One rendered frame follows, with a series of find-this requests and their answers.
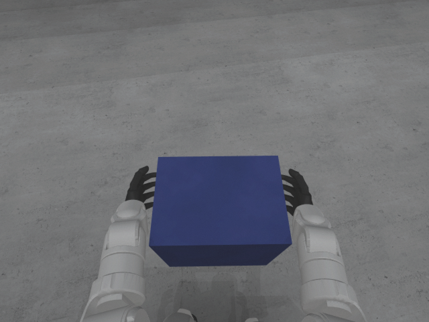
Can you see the right robot forearm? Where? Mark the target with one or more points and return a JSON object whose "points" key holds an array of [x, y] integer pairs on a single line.
{"points": [[325, 287]]}

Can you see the left robot forearm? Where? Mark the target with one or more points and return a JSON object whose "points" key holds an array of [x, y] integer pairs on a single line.
{"points": [[120, 281]]}

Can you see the robot right hand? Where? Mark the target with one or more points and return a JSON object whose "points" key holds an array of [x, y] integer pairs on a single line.
{"points": [[300, 192]]}

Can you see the left robot upper arm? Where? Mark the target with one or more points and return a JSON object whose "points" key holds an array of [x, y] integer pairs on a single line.
{"points": [[129, 313]]}

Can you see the robot left shin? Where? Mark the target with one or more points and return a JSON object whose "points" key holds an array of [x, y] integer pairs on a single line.
{"points": [[185, 311]]}

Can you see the carton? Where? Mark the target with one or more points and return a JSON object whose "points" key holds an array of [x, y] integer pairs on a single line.
{"points": [[219, 211]]}

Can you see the robot left hand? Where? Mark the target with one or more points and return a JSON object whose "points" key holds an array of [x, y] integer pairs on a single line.
{"points": [[137, 188]]}

